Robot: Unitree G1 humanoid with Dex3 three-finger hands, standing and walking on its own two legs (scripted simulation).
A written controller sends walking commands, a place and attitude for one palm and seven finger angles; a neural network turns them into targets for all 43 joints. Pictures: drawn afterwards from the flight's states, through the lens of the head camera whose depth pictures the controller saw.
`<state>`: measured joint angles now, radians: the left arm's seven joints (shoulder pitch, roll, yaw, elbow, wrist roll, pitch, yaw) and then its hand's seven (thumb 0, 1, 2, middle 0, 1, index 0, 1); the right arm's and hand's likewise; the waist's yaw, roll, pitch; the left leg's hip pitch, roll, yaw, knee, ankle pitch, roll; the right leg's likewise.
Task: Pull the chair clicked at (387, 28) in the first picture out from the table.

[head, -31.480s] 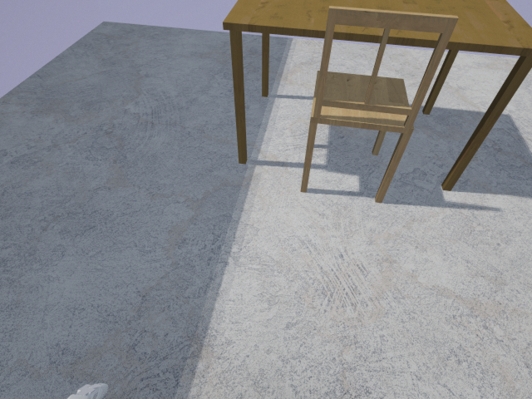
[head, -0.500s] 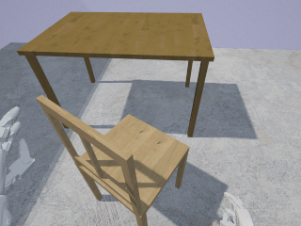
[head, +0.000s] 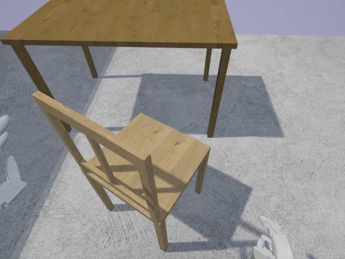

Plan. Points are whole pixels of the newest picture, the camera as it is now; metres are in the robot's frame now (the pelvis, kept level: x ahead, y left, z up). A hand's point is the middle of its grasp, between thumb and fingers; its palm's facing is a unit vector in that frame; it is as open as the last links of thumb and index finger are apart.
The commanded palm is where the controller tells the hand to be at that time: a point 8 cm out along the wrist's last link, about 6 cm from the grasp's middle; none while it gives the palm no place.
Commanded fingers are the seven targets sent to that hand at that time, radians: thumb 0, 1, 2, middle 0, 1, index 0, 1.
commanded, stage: step back with the hand held close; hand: left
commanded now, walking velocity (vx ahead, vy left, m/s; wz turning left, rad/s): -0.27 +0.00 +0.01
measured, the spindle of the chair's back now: (103, 161) +0.39 +0.26 -0.08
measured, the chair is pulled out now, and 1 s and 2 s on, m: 0.55 0.55 0.55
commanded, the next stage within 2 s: stop stepping back and stand still in 1.32 s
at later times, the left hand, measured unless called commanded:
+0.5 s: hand (11, 203) +0.16 +0.26 +0.17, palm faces +0.47 -0.73 -0.50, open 7.4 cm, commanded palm +0.10 +0.30 +0.18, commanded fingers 0.00 0.90 0.90 -0.20 -0.30 -0.20 -0.30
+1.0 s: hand (1, 230) +0.12 +0.25 +0.17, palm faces +0.47 -0.74 -0.48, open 7.4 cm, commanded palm +0.05 +0.30 +0.18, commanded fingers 0.00 0.90 0.90 -0.20 -0.30 -0.20 -0.30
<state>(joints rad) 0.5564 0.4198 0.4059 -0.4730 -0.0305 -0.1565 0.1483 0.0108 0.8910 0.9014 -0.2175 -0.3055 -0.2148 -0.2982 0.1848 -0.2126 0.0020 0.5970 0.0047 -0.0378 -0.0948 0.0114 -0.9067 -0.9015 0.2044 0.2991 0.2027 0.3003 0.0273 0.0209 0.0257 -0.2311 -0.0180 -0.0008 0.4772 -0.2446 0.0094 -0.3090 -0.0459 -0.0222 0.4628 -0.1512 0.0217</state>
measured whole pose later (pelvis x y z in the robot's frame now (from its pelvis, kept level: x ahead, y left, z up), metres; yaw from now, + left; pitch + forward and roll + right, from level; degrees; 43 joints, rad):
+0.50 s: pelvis -0.04 -0.01 -0.01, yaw +1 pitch +1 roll +0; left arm 0.52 0.43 0.45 -0.53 0.00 -0.24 0.17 0.01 0.89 0.90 -0.22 -0.31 -0.21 -0.30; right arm 0.21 -0.20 0.00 0.60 0.00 -0.11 -0.07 0.01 -0.91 -0.90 0.21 0.30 0.20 0.30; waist 0.02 -0.02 0.04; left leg -0.37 -0.01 -0.03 0.60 -0.25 0.00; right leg -0.41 -0.03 -0.03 0.53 -0.13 0.01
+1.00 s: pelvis -0.07 -0.01 -0.02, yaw +4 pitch +1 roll +0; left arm 0.51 0.44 0.47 -0.57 0.00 -0.33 0.16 0.01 0.89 0.90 -0.22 -0.31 -0.22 -0.30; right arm 0.18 -0.19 -0.02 0.64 -0.03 -0.13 -0.07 0.01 -0.91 -0.90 0.21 0.30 0.21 0.30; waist -0.01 -0.06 0.06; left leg -0.45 -0.02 -0.05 0.63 -0.20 0.01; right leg -0.49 -0.01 0.01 0.60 -0.16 0.01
